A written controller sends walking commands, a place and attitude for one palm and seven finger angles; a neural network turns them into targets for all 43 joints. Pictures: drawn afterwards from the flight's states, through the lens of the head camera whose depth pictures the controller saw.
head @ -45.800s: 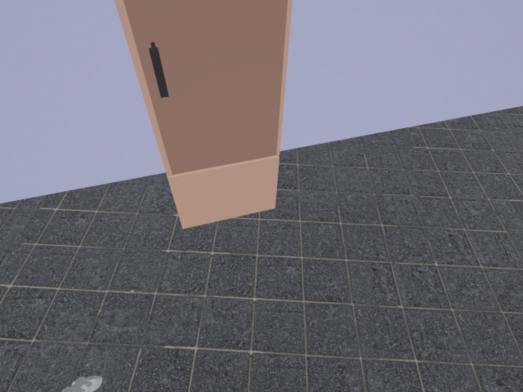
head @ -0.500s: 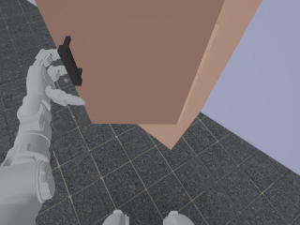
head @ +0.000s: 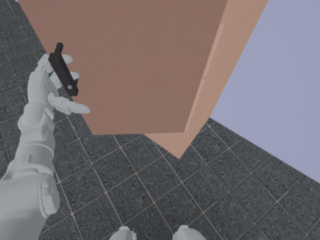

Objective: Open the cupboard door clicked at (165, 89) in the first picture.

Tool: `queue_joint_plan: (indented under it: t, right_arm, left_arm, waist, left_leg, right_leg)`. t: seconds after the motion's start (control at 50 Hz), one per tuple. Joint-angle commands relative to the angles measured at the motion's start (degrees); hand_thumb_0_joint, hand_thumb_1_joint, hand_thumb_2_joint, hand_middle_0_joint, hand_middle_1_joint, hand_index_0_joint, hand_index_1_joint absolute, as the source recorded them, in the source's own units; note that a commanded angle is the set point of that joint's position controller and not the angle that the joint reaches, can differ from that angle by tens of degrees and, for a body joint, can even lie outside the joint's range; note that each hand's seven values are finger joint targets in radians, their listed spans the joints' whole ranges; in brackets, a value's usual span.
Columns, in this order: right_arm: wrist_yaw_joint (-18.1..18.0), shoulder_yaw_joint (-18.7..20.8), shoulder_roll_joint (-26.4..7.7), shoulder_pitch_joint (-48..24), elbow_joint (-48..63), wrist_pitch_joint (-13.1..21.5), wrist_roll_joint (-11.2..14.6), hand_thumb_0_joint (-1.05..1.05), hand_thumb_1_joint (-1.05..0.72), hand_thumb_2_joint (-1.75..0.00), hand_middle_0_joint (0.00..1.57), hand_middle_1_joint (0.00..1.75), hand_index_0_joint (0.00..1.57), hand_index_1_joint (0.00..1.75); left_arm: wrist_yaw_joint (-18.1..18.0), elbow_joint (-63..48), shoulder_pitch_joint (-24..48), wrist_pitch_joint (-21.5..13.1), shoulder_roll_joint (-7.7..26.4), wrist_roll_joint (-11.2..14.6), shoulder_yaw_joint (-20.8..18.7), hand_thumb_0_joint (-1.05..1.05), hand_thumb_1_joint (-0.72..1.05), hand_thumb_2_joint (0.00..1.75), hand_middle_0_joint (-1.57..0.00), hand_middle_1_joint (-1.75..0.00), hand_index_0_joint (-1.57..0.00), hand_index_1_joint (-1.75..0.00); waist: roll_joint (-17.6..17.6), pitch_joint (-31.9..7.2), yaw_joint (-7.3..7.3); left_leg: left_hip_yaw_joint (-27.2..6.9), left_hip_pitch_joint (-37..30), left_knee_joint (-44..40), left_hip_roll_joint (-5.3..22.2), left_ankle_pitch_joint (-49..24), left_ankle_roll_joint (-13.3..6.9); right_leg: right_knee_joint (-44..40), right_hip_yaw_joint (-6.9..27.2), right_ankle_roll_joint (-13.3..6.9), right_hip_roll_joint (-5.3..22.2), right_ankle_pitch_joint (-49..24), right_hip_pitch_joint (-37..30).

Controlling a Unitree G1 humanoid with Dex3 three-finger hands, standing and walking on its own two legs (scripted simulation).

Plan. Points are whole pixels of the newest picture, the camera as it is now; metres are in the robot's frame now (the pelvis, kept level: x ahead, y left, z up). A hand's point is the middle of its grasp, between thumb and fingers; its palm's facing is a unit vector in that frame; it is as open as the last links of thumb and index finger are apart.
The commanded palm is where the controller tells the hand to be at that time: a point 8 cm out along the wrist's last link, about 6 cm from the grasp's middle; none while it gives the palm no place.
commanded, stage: slide the fingers in behind the handle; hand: left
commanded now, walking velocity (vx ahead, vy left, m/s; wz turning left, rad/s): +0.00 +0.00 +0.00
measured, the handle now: (66, 70) +0.53 +0.22 +0.08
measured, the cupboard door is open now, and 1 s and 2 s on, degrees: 40 40 78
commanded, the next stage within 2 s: close the thumb around the handle in 0.04 s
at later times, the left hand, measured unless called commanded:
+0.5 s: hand (70, 88) +0.46 +0.20 +0.09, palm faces +0.05 -1.00 -0.01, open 10.4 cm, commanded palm +0.44 +0.24 +0.09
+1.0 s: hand (72, 88) +0.47 +0.20 +0.08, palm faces +0.05 -1.00 -0.01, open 5.8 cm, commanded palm +0.43 +0.24 +0.09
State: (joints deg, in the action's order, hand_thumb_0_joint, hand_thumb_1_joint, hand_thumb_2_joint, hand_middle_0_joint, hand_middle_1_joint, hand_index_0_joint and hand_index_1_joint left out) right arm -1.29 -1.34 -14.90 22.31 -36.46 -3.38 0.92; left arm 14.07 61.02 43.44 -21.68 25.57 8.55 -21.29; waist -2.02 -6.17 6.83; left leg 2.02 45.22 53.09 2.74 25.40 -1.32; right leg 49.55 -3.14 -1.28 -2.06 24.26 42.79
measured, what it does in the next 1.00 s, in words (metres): stands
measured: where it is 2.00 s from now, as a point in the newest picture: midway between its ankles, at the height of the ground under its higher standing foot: outside the picture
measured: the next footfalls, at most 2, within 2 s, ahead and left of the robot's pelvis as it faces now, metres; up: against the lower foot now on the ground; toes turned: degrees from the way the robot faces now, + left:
none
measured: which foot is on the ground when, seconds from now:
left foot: down 0.00-1.00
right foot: down 0.00-1.00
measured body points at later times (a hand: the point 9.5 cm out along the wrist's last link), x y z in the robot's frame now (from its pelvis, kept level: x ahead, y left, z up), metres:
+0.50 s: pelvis -0.01 +0.00 +0.00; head +0.09 +0.01 +0.44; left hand +0.46 +0.25 +0.09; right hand +0.04 -0.26 -0.12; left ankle +0.00 +0.10 -0.69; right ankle -0.01 -0.11 -0.69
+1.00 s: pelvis -0.01 +0.00 +0.00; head +0.09 +0.01 +0.44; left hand +0.46 +0.25 +0.09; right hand +0.02 -0.26 -0.12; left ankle +0.00 +0.10 -0.69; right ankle -0.01 -0.11 -0.69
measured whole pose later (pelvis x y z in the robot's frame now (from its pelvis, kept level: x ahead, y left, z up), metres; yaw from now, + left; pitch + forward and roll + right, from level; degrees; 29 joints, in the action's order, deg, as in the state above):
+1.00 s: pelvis -0.01 +0.00 +0.00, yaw +0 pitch +17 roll -2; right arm -1.2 -1.0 -15.2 22.2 -36.7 -3.1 0.6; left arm 12.3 61.2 43.7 -22.0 24.5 7.8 -21.0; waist -1.9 -6.3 7.2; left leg 2.2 45.5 53.4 2.6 25.2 -1.6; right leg 49.8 -2.9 -1.0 -2.0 23.9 43.1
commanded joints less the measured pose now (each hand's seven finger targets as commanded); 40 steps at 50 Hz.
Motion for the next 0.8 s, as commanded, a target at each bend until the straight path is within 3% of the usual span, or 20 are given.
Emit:
queue_joint_plan:
  t: [0.0, 0.04, 0.1, 0.12, 0.14, 0.18, 0.22, 0.3, 0.34, 0.4, 0.42, 0.48, 0.54, 0.6, 0.62, 0.64, 0.7, 0.72, 0.76, 0.78]
  right_arm:
    - [-0.71, 3.54, -9.77, 6.44, 3.82, 1.04, 0.17, 0.00, -0.90, -0.90, 0.20, 0.30, 0.20, 0.30]
    - [-0.68, 3.55, -9.65, 6.45, 3.66, 1.16, 0.11, 0.00, -0.90, -0.90, 0.20, 0.30, 0.20, 0.30]
    - [-0.67, 3.66, -9.80, 6.28, 3.76, 1.22, 0.04, 0.00, -0.90, -0.90, 0.20, 0.30, 0.20, 0.30]
    - [-0.53, 3.57, -9.37, 5.95, 3.96, 1.27, 0.14, 0.00, -0.90, -0.90, 0.20, 0.30, 0.20, 0.30]
    - [-0.41, 3.59, -9.27, 5.77, 3.83, 1.35, 0.14, 0.00, -0.90, -0.90, 0.20, 0.30, 0.20, 0.30]
    - [-0.51, 3.69, -9.76, 6.05, 3.92, 1.17, 0.12, 0.00, -0.90, -0.90, 0.20, 0.30, 0.20, 0.30]
    - [-0.53, 3.44, -9.58, 5.39, 3.74, 1.26, 0.25, 0.00, -0.90, -0.90, 0.20, 0.30, 0.20, 0.30]
    - [-0.58, 3.56, -9.96, 5.64, 3.65, 1.39, 0.00, 0.00, -0.90, -0.90, 0.20, 0.30, 0.20, 0.30]
    - [-0.59, 3.41, -9.56, 5.15, 3.85, 1.46, 0.10, 0.00, -0.90, -0.90, 0.20, 0.30, 0.20, 0.30]
    - [-0.60, 3.50, -9.82, 5.41, 3.71, 1.58, 0.01, 0.00, -0.90, -0.90, 0.20, 0.30, 0.20, 0.30]
    - [-0.58, 3.41, -9.65, 5.19, 3.54, 1.67, 0.04, 0.00, -0.90, -0.90, 0.20, 0.30, 0.20, 0.30]
    - [-0.72, 3.36, -10.05, 5.61, 3.49, 1.70, -0.05, 0.00, -0.90, -0.90, 0.20, 0.30, 0.20, 0.30]
    - [-0.63, 3.32, -9.71, 5.45, 3.58, 1.72, 0.00, 0.00, -0.90, -0.90, 0.20, 0.30, 0.20, 0.30]
    - [-0.81, 3.24, -10.06, 5.82, 3.41, 1.64, -0.04, 0.00, -0.90, -0.90, 0.20, 0.30, 0.20, 0.30]
    - [-0.78, 3.24, -9.96, 5.66, 3.52, 1.67, -0.12, 0.00, -0.90, -0.90, 0.20, 0.30, 0.20, 0.30]
    - [-0.77, 3.24, -9.95, 5.82, 3.76, 1.63, -0.07, 0.00, -0.90, -0.90, 0.20, 0.30, 0.20, 0.30]
    - [-0.83, 3.28, -9.97, 6.08, 3.47, 1.72, -0.08, 0.00, -0.90, -0.90, 0.20, 0.30, 0.20, 0.30]
    - [-0.80, 3.30, -10.00, 6.15, 3.61, 1.65, -0.09, 0.00, -0.90, -0.90, 0.20, 0.30, 0.20, 0.30]
    - [-0.88, 3.37, -10.08, 6.29, 3.56, 1.59, -0.04, 0.00, -0.90, -0.90, 0.20, 0.30, 0.20, 0.30]
    - [-0.85, 3.24, -10.05, 6.39, 3.58, 1.64, -0.18, 0.00, -0.90, -0.90, 0.20, 0.30, 0.20, 0.30]
  left_arm:
    - [0.35, -13.10, 24.76, -3.61, 13.50, 1.16, -1.34, 0.00, -0.50, 0.30, -0.30, -1.20, -0.30, -1.20]
    - [0.33, -12.29, 23.81, -3.56, 12.67, 1.33, -1.10, 0.00, -0.50, 0.30, -0.30, -1.20, -0.30, -1.20]
    - [0.18, -14.68, 24.22, -4.56, 14.45, 1.02, -2.19, 0.00, -0.50, 0.30, -0.30, -1.20, -0.30, -1.20]
    - [0.28, -14.25, 23.11, -4.46, 11.50, 0.95, 0.09, 0.00, -0.50, 0.30, -0.30, -1.20, -0.30, -1.20]
    - [0.23, -14.67, 23.69, -4.54, 10.04, 1.30, 1.02, 0.00, -0.44, 0.32, -0.30, -1.21, -0.30, -1.21]
    - [-0.18, -13.19, 21.93, -4.20, 12.01, 1.42, -0.79, 0.00, -0.33, 0.37, -0.31, -1.22, -0.31, -1.22]
    - [-0.46, -12.51, 24.49, -3.84, 10.02, 1.09, 1.35, 0.00, -0.22, 0.42, -0.32, -1.23, -0.32, -1.23]
    - [-1.20, -12.81, 24.36, -4.34, 13.32, 0.74, -1.54, 0.00, 0.00, 0.52, -0.34, -1.25, -0.34, -1.25]
    - [-0.82, -12.65, 25.09, -4.42, 10.55, 0.54, 1.04, 0.00, 0.12, 0.56, -0.34, -1.27, -0.34, -1.27]
    - [-1.14, -12.11, 25.65, -4.69, 11.47, 0.61, 0.03, 0.00, 0.28, 0.64, -0.36, -1.28, -0.36, -1.28]
    - [-0.94, -12.09, 26.55, -4.66, 10.15, 0.55, 1.48, 0.00, 0.34, 0.66, -0.36, -1.29, -0.36, -1.29]
    - [-0.90, -10.98, 26.11, -4.67, 12.44, 0.67, -0.48, 0.00, 0.51, 0.73, -0.37, -1.31, -0.37, -1.31]
    - [-0.80, -11.43, 26.61, -4.49, 10.90, 0.38, 0.83, 0.00, 0.68, 0.80, -0.38, -1.33, -0.38, -1.33]
    - [-0.90, -10.01, 26.61, -4.24, 13.59, 0.40, -1.29, 0.00, 0.84, 0.88, -0.40, -1.34, -0.40, -1.34]
    - [-0.82, -10.33, 26.92, -4.26, 13.53, 0.37, -1.25, 0.00, 0.90, 0.90, -0.40, -1.35, -0.40, -1.35]
    - [-0.74, -10.30, 25.36, -4.28, 13.86, 0.31, -1.75, 0.00, 0.90, 0.90, -0.40, -1.35, -0.40, -1.35]
    - [-0.57, -10.54, 27.22, -4.53, 13.74, 0.38, -1.29, 0.00, 0.90, 0.90, -0.40, -1.35, -0.40, -1.35]
    - [-0.52, -10.28, 25.91, -4.47, 14.08, 0.18, -1.61, 0.00, 0.90, 0.90, -0.40, -1.35, -0.40, -1.35]
    - [-0.49, -9.91, 25.87, -4.19, 14.41, 0.38, -2.12, 0.00, 0.90, 0.90, -0.40, -1.35, -0.40, -1.35]
    - [-0.59, -10.45, 26.89, -4.40, 14.31, 0.69, -2.03, 0.00, 0.90, 0.90, -0.40, -1.35, -0.40, -1.35]
  waist:
    - [-3.25, -24.00, 0.80]
    - [-2.26, -23.70, 0.89]
    - [-4.92, -25.84, 0.03]
    - [-5.52, -25.16, 0.27]
    - [-5.64, -24.54, 0.54]
    - [-2.68, -23.89, 0.20]
    - [-2.93, -21.54, 1.00]
    - [-3.00, -24.29, 0.17]
    - [-3.67, -23.12, 0.85]
    - [-2.98, -23.73, 0.66]
    - [-4.26, -23.29, 1.25]
    - [-2.00, -22.78, 0.91]
    - [-3.68, -23.72, 0.94]
    - [-1.97, -23.29, 0.89]
    - [-3.12, -23.27, 0.73]
    - [-3.28, -23.90, 0.15]
    - [-2.40, -23.82, 1.09]
    - [-3.65, -24.04, 0.42]
    - [-2.27, -23.36, 0.72]
    - [-3.64, -23.66, 0.72]
  left_leg:
    - [-3.11, -17.17, -4.53, -1.77, -24.53, -0.76]
    - [-3.01, -16.97, -4.47, -1.79, -24.45, -0.81]
    - [-3.43, -19.06, -4.43, -1.69, -26.25, -0.45]
    - [-3.62, -20.12, -4.57, -1.65, -26.79, -0.26]
    - [-3.72, -20.93, -4.57, -1.49, -26.78, -0.18]
    - [-3.68, -18.96, -4.57, -1.66, -25.92, -0.44]
    - [-3.84, -18.21, -5.10, -1.64, -23.28, -0.34]
    - [-3.90, -18.78, -4.88, -1.75, -23.96, -0.32]
    - [-3.76, -18.68, -4.90, -1.71, -23.39, -0.28]
    - [-3.99, -18.80, -4.72, -1.72, -23.40, -0.30]
    - [-3.92, -19.33, -4.67, -1.71, -23.41, -0.25]
    - [-4.03, -17.49, -4.80, -1.75, -22.17, -0.41]
    - [-3.95, -18.34, -4.76, -1.75, -22.55, -0.26]
    - [-3.83, -16.28, -4.66, -1.83, -21.51, -0.53]
    - [-3.73, -16.25, -4.73, -1.93, -21.37, -0.46]
    - [-3.72, -16.42, -4.74, -1.92, -21.79, -0.36]
    - [-3.69, -16.30, -4.47, -1.79, -21.52, -0.57]
    - [-3.74, -16.51, -4.59, -1.81, -21.74, -0.37]
    - [-3.81, -16.29, -4.61, -1.65, -21.54, -0.42]
    - [-3.91, -16.68, -4.61, -1.78, -22.37, -0.41]
  right_leg:
    - [-4.75, 2.14, 0.44, -0.95, -24.77, -9.81]
    - [-5.01, 2.23, 0.52, -0.99, -24.84, -10.00]
    - [-4.28, 2.02, 0.24, -0.91, -24.95, -9.57]
    - [-4.39, 1.65, 0.17, -1.04, -24.40, -8.53]
    - [-4.59, 1.41, 0.17, -1.10, -23.80, -7.50]
    - [-4.67, 1.59, 0.14, -1.20, -23.93, -8.95]
    - [-4.98, 1.45, 0.27, -1.05, -21.70, -7.17]
    - [-4.65, 1.71, 0.17, -0.90, -22.28, -8.45]
    - [-4.73, 1.65, 0.22, -0.89, -21.79, -7.46]
    - [-4.60, 1.66, 0.20, -0.97, -21.47, -7.30]
    - [-4.72, 1.70, 0.20, -0.92, -21.47, -6.57]
    - [-4.70, 1.74, 0.13, -0.94, -20.79, -7.71]
    - [-4.54, 1.64, 0.22, -0.86, -20.85, -7.01]
    - [-4.65, 2.00, 0.28, -0.86, -20.70, -8.04]
    - [-4.66, 2.06, 0.27, -0.82, -20.76, -8.22]
    - [-4.46, 1.96, 0.13, -0.86, -20.90, -8.53]
    - [-4.61, 2.14, 0.37, -0.91, -20.89, -8.02]
    - [-4.38, 2.02, 0.18, -0.94, -20.73, -8.08]
    - [-4.58, 1.89, 0.25, -0.98, -20.42, -7.66]
    - [-4.41, 1.87, 0.14, -1.02, -20.85, -7.89]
